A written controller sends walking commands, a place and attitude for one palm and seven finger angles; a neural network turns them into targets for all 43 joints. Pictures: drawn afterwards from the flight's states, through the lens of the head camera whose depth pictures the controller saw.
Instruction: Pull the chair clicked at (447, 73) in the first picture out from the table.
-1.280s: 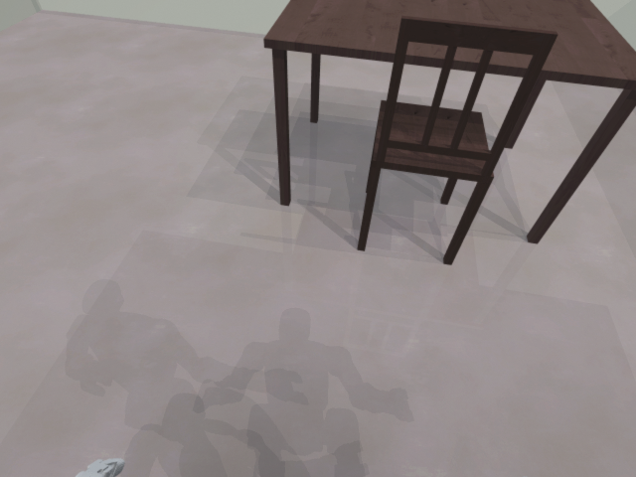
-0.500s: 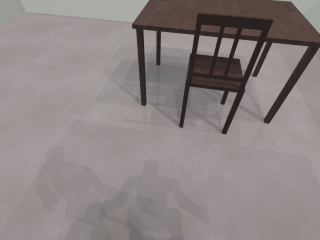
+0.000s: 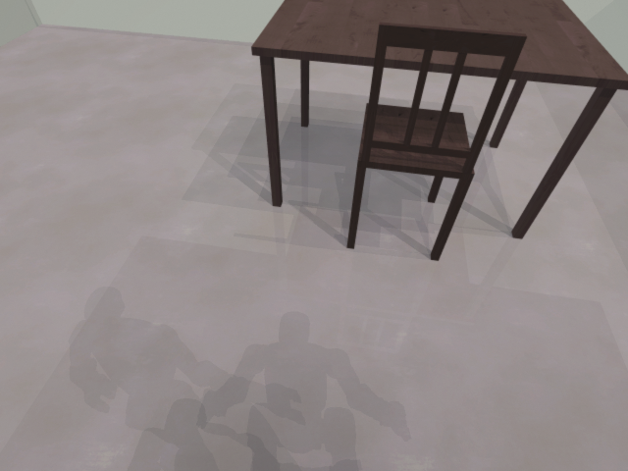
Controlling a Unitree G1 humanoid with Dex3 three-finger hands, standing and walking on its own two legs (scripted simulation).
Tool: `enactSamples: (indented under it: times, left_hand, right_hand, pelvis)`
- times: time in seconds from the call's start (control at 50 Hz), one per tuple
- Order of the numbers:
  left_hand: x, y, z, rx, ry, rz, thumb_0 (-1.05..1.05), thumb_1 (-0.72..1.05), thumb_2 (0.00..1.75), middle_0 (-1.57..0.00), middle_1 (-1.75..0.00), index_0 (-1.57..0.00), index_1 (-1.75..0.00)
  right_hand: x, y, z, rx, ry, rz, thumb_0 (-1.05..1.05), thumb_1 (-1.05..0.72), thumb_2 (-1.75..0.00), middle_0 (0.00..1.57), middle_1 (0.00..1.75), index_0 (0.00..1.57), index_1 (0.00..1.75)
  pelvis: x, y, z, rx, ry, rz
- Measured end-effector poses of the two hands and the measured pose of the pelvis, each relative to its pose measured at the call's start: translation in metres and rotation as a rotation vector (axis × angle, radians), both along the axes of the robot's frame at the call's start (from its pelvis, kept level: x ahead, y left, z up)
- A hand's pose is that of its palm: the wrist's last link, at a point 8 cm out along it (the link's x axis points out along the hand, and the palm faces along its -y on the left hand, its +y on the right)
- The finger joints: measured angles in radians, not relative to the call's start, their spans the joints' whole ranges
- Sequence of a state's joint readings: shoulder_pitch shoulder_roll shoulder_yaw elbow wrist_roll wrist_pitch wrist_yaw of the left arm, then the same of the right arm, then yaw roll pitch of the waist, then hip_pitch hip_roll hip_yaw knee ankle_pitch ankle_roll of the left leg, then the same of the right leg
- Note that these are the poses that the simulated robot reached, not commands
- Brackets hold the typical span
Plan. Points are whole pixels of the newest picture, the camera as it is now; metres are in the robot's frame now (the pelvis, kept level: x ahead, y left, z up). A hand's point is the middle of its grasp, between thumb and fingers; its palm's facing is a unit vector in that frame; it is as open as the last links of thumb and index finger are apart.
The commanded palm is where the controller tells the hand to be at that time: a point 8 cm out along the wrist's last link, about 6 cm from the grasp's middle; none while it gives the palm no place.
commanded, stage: look at it before walking up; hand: left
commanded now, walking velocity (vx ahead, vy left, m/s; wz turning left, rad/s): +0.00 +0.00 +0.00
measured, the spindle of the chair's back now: (416, 100) +1.12 -0.24 -0.08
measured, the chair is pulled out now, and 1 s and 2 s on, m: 0.00 0.00 0.00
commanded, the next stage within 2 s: walk to a spot facing it in 0.16 s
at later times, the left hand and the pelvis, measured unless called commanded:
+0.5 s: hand out of the picture +0.07 +0.23 -0.17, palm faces -0.09 -0.95 -0.31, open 7.4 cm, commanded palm none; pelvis +0.00 +0.00 -0.01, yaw -5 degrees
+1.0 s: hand out of the picture +0.07 +0.20 -0.18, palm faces -0.26 -0.94 -0.23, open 7.4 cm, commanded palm none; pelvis -0.02 +0.02 -0.01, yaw -20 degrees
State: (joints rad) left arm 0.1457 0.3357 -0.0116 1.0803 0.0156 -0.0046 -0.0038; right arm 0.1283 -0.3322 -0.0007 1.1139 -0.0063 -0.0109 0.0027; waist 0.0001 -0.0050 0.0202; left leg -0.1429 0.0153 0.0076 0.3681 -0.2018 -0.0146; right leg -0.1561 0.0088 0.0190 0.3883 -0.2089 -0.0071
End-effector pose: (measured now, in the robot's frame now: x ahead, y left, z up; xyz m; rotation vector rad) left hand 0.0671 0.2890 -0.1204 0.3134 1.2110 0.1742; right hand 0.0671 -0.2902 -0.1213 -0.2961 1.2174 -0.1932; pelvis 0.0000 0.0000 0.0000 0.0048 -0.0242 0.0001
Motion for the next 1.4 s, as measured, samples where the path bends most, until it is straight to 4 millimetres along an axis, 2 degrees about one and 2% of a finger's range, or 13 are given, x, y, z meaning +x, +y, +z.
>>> enactSamples:
  times: [0.42, 0.56, 0.66, 0.78, 0.88, 0.96, 1.04, 1.1, 1.18, 1.24, 1.3, 1.34, 1.4]
  left_hand:
    - [0.003, -0.001, -0.006, 0.002, 0.035, -0.004, 0.00, 0.91, 0.90, -0.20, -0.30, -0.21, -0.30]
    - [0.003, -0.026, -0.021, -0.036, 0.070, -0.061, 0.00, 0.91, 0.90, -0.20, -0.30, -0.20, -0.30]
    - [-0.001, -0.052, -0.028, -0.053, 0.059, -0.089, 0.00, 0.91, 0.90, -0.20, -0.30, -0.20, -0.30]
    - [-0.014, -0.069, -0.020, -0.082, 0.094, -0.104, 0.00, 0.91, 0.90, -0.20, -0.30, -0.21, -0.30]
    - [-0.010, -0.064, -0.017, -0.090, 0.113, -0.148, 0.00, 0.90, 0.90, -0.20, -0.30, -0.21, -0.30]
    - [0.005, -0.050, -0.019, -0.087, 0.102, -0.188, 0.00, 0.90, 0.90, -0.20, -0.30, -0.21, -0.30]
    - [0.028, -0.029, -0.029, -0.087, 0.078, -0.239, 0.00, 0.90, 0.90, -0.20, -0.30, -0.21, -0.30]
    - [0.050, -0.020, -0.031, -0.087, 0.058, -0.286, 0.00, 0.91, 0.90, -0.20, -0.30, -0.21, -0.30]
    - [0.078, -0.020, -0.022, -0.099, 0.027, -0.356, 0.00, 0.91, 0.90, -0.20, -0.30, -0.20, -0.30]
    - [0.097, -0.032, -0.016, -0.107, 0.021, -0.416, 0.00, 0.91, 0.90, -0.19, -0.29, -0.20, -0.30]
    - [0.117, -0.055, -0.014, -0.113, 0.025, -0.488, 0.00, 0.91, 0.90, -0.19, -0.29, -0.20, -0.30]
    - [0.132, -0.078, -0.013, -0.119, 0.028, -0.544, 0.00, 0.91, 0.90, -0.19, -0.29, -0.20, -0.30]
    - [0.156, -0.123, -0.014, -0.130, 0.019, -0.636, 0.00, 0.91, 0.90, -0.19, -0.29, -0.20, -0.30]
  right_hand:
    - [0.006, 0.006, -0.002, 0.000, -0.025, -0.039, 0.01, -0.91, -0.90, 0.20, 0.30, 0.20, 0.30]
    - [-0.016, 0.019, -0.021, 0.060, -0.051, -0.125, 0.01, -0.91, -0.90, 0.20, 0.30, 0.20, 0.30]
    - [-0.039, 0.016, -0.043, 0.106, -0.026, -0.184, 0.01, -0.91, -0.90, 0.20, 0.30, 0.20, 0.30]
    - [-0.055, 0.017, -0.031, 0.112, -0.010, -0.232, 0.01, -0.91, -0.90, 0.20, 0.30, 0.20, 0.30]
    - [-0.061, 0.019, -0.018, 0.089, -0.053, -0.287, 0.01, -0.91, -0.90, 0.20, 0.30, 0.20, 0.30]
    - [-0.065, 0.027, -0.009, 0.060, -0.092, -0.325, 0.01, -0.91, -0.90, 0.20, 0.29, 0.20, 0.30]
    - [-0.074, 0.040, -0.003, 0.015, -0.145, -0.364, 0.01, -0.91, -0.90, 0.20, 0.30, 0.20, 0.30]
    - [-0.093, 0.055, 0.003, 0.000, -0.141, -0.394, 0.01, -0.91, -0.90, 0.20, 0.30, 0.20, 0.30]
    - [-0.124, 0.071, 0.009, 0.003, -0.106, -0.455, 0.01, -0.91, -0.90, 0.20, 0.30, 0.20, 0.30]
    - [-0.149, 0.081, 0.007, 0.016, -0.081, -0.521, 0.01, -0.91, -0.90, 0.20, 0.30, 0.20, 0.30]
    - [-0.178, 0.091, 0.002, 0.038, -0.039, -0.602, 0.01, -0.91, -0.90, 0.20, 0.30, 0.20, 0.30]
    - [-0.200, 0.097, -0.003, 0.057, 0.001, -0.662, 0.01, -0.91, -0.90, 0.20, 0.30, 0.20, 0.30]
    - [-0.233, 0.105, -0.011, 0.092, 0.077, -0.753, 0.01, -0.91, -0.90, 0.20, 0.30, 0.20, 0.30]
  pelvis:
    - [0.005, 0.002, -0.003, 0.002, 0.008, -0.049]
    - [-0.004, -0.003, -0.015, 0.027, 0.009, -0.126]
    - [-0.010, -0.014, -0.027, 0.015, -0.001, -0.166]
    - [-0.018, -0.013, -0.013, 0.021, 0.024, -0.217]
    - [-0.020, -0.005, -0.007, 0.030, 0.044, -0.276]
    - [-0.023, 0.009, -0.007, 0.027, 0.056, -0.327]
    - [-0.024, 0.029, -0.014, 0.008, 0.070, -0.375]
    - [-0.026, 0.038, -0.012, 0.008, 0.053, -0.410]
    - [-0.022, 0.040, -0.005, -0.007, 0.043, -0.474]
    - [-0.016, 0.038, -0.002, -0.015, 0.042, -0.521]
    - [-0.010, 0.032, -0.002, -0.014, 0.044, -0.572]
    - [-0.007, 0.024, -0.003, -0.011, 0.047, -0.606]
    - [-0.002, 0.008, -0.007, -0.005, 0.051, -0.657]
